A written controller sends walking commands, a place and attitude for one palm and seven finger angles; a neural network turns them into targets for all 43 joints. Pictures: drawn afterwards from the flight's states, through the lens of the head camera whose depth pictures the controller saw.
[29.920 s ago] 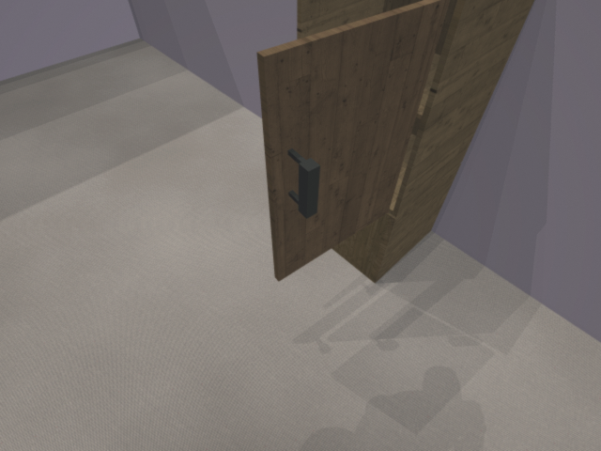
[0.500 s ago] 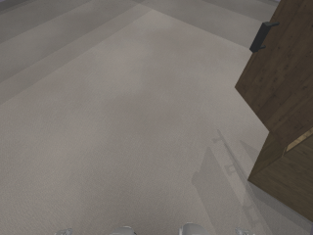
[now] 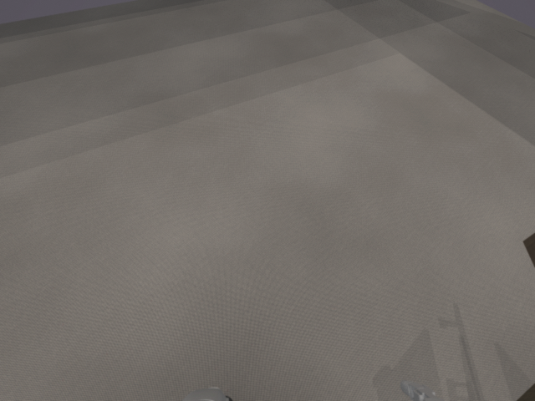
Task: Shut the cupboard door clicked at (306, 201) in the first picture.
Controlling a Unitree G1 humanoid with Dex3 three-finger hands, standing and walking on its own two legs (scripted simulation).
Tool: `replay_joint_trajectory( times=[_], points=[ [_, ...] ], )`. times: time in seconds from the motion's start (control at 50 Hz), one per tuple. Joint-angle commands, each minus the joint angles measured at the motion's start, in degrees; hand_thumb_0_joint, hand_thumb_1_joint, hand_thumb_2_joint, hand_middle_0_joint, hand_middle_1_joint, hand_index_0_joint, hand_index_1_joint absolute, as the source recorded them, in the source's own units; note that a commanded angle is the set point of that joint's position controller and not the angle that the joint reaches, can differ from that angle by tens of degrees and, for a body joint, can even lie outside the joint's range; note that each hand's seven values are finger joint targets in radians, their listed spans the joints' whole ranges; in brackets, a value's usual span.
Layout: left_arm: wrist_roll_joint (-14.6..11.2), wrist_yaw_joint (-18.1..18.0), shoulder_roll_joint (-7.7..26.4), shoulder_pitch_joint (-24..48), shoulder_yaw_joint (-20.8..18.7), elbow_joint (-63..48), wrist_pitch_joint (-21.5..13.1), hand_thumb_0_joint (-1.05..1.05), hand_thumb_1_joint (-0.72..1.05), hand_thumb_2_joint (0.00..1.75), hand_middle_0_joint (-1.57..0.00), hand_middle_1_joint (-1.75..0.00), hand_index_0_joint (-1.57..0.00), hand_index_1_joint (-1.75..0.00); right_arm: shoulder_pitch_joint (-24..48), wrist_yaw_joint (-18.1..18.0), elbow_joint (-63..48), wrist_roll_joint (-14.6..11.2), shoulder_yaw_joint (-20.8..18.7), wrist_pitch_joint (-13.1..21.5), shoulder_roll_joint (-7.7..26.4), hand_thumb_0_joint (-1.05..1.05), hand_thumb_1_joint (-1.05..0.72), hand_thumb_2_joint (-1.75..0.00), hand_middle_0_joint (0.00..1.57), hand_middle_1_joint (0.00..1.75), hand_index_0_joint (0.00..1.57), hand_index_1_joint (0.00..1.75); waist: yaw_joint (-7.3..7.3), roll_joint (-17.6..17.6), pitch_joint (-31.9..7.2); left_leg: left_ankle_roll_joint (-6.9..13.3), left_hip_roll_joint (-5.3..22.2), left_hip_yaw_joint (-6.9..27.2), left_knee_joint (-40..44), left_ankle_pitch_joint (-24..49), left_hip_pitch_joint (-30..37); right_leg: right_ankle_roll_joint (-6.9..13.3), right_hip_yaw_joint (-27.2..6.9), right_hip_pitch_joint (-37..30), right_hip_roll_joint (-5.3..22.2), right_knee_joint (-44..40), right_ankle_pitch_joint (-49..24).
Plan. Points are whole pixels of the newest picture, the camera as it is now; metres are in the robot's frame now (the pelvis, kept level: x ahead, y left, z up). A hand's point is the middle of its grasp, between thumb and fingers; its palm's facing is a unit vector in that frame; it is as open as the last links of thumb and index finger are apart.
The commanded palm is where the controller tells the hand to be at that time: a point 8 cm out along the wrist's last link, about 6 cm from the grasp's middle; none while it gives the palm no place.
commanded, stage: walk to a spot facing it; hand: left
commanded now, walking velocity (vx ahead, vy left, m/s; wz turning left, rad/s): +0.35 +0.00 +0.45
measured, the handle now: out of the picture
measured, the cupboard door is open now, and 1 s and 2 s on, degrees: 56 56 56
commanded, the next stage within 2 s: turn to face it in 0.86 s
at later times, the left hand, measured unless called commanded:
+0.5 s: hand (185, 332) +0.23 +0.16 -0.13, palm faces +0.21 -0.95 -0.24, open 7.4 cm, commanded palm none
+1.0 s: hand (148, 326) +0.24 +0.25 -0.18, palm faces +0.53 -0.82 -0.22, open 7.4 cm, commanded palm none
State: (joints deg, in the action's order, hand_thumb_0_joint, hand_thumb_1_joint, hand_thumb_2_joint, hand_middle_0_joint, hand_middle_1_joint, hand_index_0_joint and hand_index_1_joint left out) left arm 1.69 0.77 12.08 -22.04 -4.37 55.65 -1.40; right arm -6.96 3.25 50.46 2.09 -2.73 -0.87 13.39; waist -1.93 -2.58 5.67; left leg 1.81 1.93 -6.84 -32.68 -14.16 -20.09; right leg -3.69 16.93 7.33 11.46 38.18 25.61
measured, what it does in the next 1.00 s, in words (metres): walks ahead, turning left: right foot, then left foot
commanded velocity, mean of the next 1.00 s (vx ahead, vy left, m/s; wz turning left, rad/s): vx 0.28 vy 0.00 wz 0.44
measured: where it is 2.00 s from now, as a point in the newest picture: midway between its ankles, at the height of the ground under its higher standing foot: (238, 309)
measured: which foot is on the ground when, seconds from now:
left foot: down 0.00-0.36, up 0.38-0.84, down 0.86-1.00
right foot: up 0.00-0.34, down 0.36-0.86, up 0.88-1.00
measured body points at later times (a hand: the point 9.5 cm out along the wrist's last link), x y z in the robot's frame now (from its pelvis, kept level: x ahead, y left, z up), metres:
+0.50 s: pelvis +0.18 -0.04 +0.01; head +0.21 -0.06 +0.46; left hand +0.22 +0.21 -0.11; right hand +0.22 -0.28 -0.15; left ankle +0.09 +0.09 -0.62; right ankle +0.22 -0.13 -0.72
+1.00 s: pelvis +0.34 +0.06 +0.00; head +0.37 +0.10 +0.44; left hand +0.22 +0.29 -0.16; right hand +0.58 -0.09 -0.12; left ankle +0.37 +0.15 -0.72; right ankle +0.36 -0.11 -0.63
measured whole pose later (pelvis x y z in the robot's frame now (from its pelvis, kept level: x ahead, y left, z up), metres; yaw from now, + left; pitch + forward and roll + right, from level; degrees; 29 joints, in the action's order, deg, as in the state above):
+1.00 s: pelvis +0.34 +0.06 +0.00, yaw +29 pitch -1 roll -1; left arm 1.8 0.3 13.1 -16.3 -4.9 55.4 0.6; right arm -5.7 0.6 50.0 1.7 -1.4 1.6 13.3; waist -2.4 -1.7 7.0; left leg 5.0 -1.7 -4.7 -36.4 -13.1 -23.2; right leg -3.2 3.3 26.3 8.3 70.9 23.3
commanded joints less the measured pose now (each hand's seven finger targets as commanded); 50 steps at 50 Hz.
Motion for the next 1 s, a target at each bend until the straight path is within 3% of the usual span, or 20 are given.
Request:
replay_joint_trajectory(
  times=[0.0,0.04,0.08,0.24,0.3,0.32,0.34,0.36,0.38,0.44,0.48,0.56,0.7,0.76,0.8,0.82,0.84,0.86,0.92,0.98],
  points=[
    [-0.4,-0.3,7.2,14.5,-1.2,-11.8,-1.2,0.00,0.90,0.90,-0.20,-0.30,-0.20,-0.30,-21.0,-2.8,2.6,-0.1,-4.2,1.9,16.7,0.00,-0.90,-0.90,0.20,0.30,0.20,0.30,11.98,9.3,-9.4,12.8,23.4,32.7,15.7,0.1,27.7,1.4,-13.0,36.2,-2.7,33.5,7.2],
    [-0.2,0.0,6.3,12.4,-1.7,-9.1,-0.3,0.00,0.90,0.90,-0.20,-0.30,-0.20,-0.30,-11.3,-3.6,-0.3,-0.2,-2.7,2.3,11.2,0.00,-0.90,-0.90,0.20,0.30,0.20,0.30,7.60,14.4,-2.8,9.8,17.9,27.1,19.5,-11.7,14.1,1.3,-15.9,32.7,-0.5,29.9,-0.1],
    [0.1,0.9,5.5,8.1,-1.7,-6.8,0.4,0.00,0.90,0.90,-0.20,-0.30,-0.20,-0.30,-7.3,-3.7,-0.7,-0.1,-1.8,3.1,9.0,0.00,-0.90,-0.90,0.20,0.30,0.20,0.30,3.81,12.8,-2.5,7.6,13.3,20.7,20.9,-10.7,8.5,1.1,-15.0,27.8,-1.8,26.5,-6.4],
    [-0.1,1.5,4.5,11.5,-1.1,-8.6,0.2,0.00,0.90,0.90,-0.20,-0.30,-0.20,-0.30,-8.1,-3.3,1.6,-0.3,-2.4,3.4,8.5,0.00,-0.90,-0.90,0.20,0.30,0.20,0.30,2.43,7.8,-1.3,8.5,10.2,16.4,20.6,-9.9,3.8,0.0,-11.7,16.1,-6.1,2.9,-14.1],
    [0.2,1.3,5.9,4.2,-1.9,-6.6,-0.6,0.00,0.90,0.90,-0.20,-0.30,-0.20,-0.30,-6.4,-3.2,2.0,-0.4,-2.4,3.0,7.4,0.00,-0.90,-0.90,0.20,0.30,0.20,0.30,-1.44,6.2,-2.5,6.2,7.1,14.9,11.7,-12.4,-3.4,0.3,-10.4,0.4,-8.8,-4.2,-14.7],
    [0.4,1.0,8.8,-2.6,-2.8,-5.0,-1.3,0.00,0.90,0.90,-0.20,-0.30,-0.20,-0.30,-6.1,-3.1,1.7,-0.9,-2.2,3.1,5.7,0.00,-0.90,-0.90,0.20,0.30,0.20,0.30,-4.67,-0.1,-4.6,4.1,2.5,11.8,-0.2,-13.7,-10.0,1.5,-15.8,-9.8,-5.1,-10.4,-7.4],
    [1.1,0.2,15.3,-9.5,-4.1,-3.7,-2.0,0.00,0.90,0.90,-0.20,-0.30,-0.20,-0.30,-7.8,-2.7,0.4,-1.6,-1.3,3.4,1.1,0.00,-0.90,-0.90,0.20,0.30,0.20,0.30,-7.33,-18.2,-9.0,0.9,-6.0,4.4,-22.2,-20.2,-18.9,6.5,-37.1,-17.1,11.3,-22.4,8.0],
    [0.4,-0.5,15.9,-8.9,-3.7,-4.3,-1.4,0.00,0.90,0.90,-0.20,-0.30,-0.20,-0.30,-6.5,-2.4,-1.3,-1.0,-1.7,3.1,1.8,0.00,-0.90,-0.90,0.20,0.30,0.20,0.30,-6.04,-15.9,-6.6,1.2,-4.2,8.9,-34.9,-22.4,-22.1,10.2,-48.6,-11.9,18.0,-30.6,17.4],
    [0.4,-1.0,14.1,-3.2,-3.5,-5.4,-1.7,0.00,0.90,0.90,-0.20,-0.30,-0.20,-0.30,-7.4,-2.4,-0.4,-0.6,-2.2,2.9,2.4,0.00,-0.90,-0.90,0.20,0.30,0.20,0.30,-2.97,-14.5,-4.5,1.2,-1.4,11.7,-42.7,-15.2,-23.6,11.0,-50.4,-5.7,18.0,-32.5,25.1],
    [0.1,-1.2,5.3,5.4,-1.2,-6.6,-2.9,0.00,0.90,0.90,-0.20,-0.30,-0.20,-0.30,-7.8,-1.6,2.9,-0.2,-1.9,2.3,0.9,0.00,-0.90,-0.90,0.20,0.30,0.20,0.30,1.85,-4.0,-4.0,-0.8,3.3,10.0,-41.8,-0.2,-17.6,7.6,-23.2,2.4,9.9,-28.1,-2.9],
    [0.1,-1.4,3.9,3.2,-1.0,-4.9,-3.7,0.00,0.90,0.90,-0.20,-0.30,-0.20,-0.30,-8.4,-1.3,3.7,-0.4,-1.6,1.7,-0.5,0.00,-0.90,-0.90,0.20,0.30,0.20,0.30,2.15,-4.6,-4.6,-1.6,3.3,8.0,-38.6,1.2,-17.9,7.7,-15.4,-0.4,8.2,-26.0,-20.0],
    [0.1,-1.8,3.4,-1.7,-0.8,-1.6,-4.3,0.00,0.90,0.90,-0.20,-0.30,-0.20,-0.30,-3.2,-0.7,1.7,-0.4,-1.0,1.1,-2.3,0.00,-0.90,-0.90,0.20,0.30,0.20,0.30,1.10,-2.6,-3.7,-2.3,3.5,4.8,-29.3,1.0,-21.7,8.2,-8.4,-7.9,8.2,-23.9,-39.4],
    [0.0,-1.8,6.7,-3.3,-0.8,0.1,-3.8,0.00,0.90,0.90,-0.20,-0.30,-0.20,-0.30,6.6,0.6,-3.1,-0.4,-0.1,1.4,-0.7,0.00,-0.90,-0.90,0.20,0.30,0.20,0.30,-0.11,-4.2,-1.3,0.0,3.1,1.1,-10.4,1.3,-17.1,8.3,-3.7,-11.7,10.9,-22.2,-42.2],
    [0.0,-1.7,9.0,-1.2,-1.4,-0.5,-3.3,0.00,0.90,0.90,-0.20,-0.30,-0.20,-0.30,3.2,0.2,-3.0,-0.4,-0.8,1.7,1.5,0.00,-0.90,-0.90,0.20,0.30,0.20,0.30,2.58,-4.7,-2.9,2.2,0.0,-1.5,-7.5,-2.9,-7.4,7.8,-1.4,-10.2,12.0,-14.0,-52.3],
    [-0.6,-1.5,10.8,0.6,-1.8,-1.4,-2.8,0.00,0.90,0.90,-0.20,-0.30,-0.20,-0.30,-8.7,-0.4,-0.5,0.1,-1.9,1.9,5.3,0.00,-0.90,-0.90,0.20,0.30,0.20,0.30,8.90,-1.4,-9.7,3.4,-3.5,-2.5,-0.7,1.6,12.4,5.1,2.7,-2.2,9.1,4.3,-47.8],
    [-0.9,-0.8,9.0,-0.5,-1.9,-2.8,-2.4,0.00,0.90,0.90,-0.20,-0.30,-0.20,-0.30,-15.7,-1.3,0.8,0.6,-3.5,2.1,12.1,0.00,-0.90,-0.90,0.20,0.30,0.20,0.30,11.66,10.1,-16.5,7.4,6.1,13.0,2.9,3.4,27.1,2.2,2.4,10.8,3.6,22.1,-25.9],
    [-1.3,-0.1,6.8,2.9,-1.0,-6.8,-2.1,0.00,0.90,0.90,-0.20,-0.30,-0.20,-0.30,-19.2,-2.1,1.1,0.2,-4.9,2.2,18.3,0.00,-0.90,-0.90,0.20,0.30,0.20,0.30,12.25,18.7,-17.6,14.7,21.1,38.1,10.2,13.1,33.7,0.1,-3.9,29.0,-5.1,38.2,9.3],
    [-1.1,-0.6,8.0,9.4,-0.6,-10.2,-1.8,0.00,0.90,0.90,-0.20,-0.30,-0.20,-0.30,-19.6,-2.8,1.2,-0.7,-4.5,2.0,19.0,0.00,-0.90,-0.90,0.20,0.30,0.20,0.30,11.94,6.1,-13.9,15.7,24.7,41.9,13.1,13.1,27.5,0.9,-12.3,32.4,-4.3,41.8,8.3],
    [-0.1,-0.7,5.3,6.0,-1.2,-6.6,-0.4,0.00,0.90,0.90,-0.20,-0.30,-0.20,-0.30,-5.4,-3.6,-2.8,-0.6,-2.1,2.9,11.1,0.00,-0.90,-0.90,0.20,0.30,0.20,0.30,4.86,11.4,-7.3,9.2,15.7,27.3,17.8,-3.8,7.3,0.9,-16.9,27.8,-1.1,36.2,-2.1],
    [0.3,-0.4,3.3,-0.2,-0.6,-3.1,0.8,0.00,0.90,0.90,-0.20,-0.30,-0.20,-0.30,-3.7,-4.1,-1.9,-0.7,-0.3,3.8,6.6,0.00,-0.90,-0.90,0.20,0.30,0.20,0.30,1.08,9.6,-8.8,7.0,11.1,17.5,18.2,7.0,4.9,0.7,-16.1,22.6,-3.0,29.9,-8.8]
  ],
)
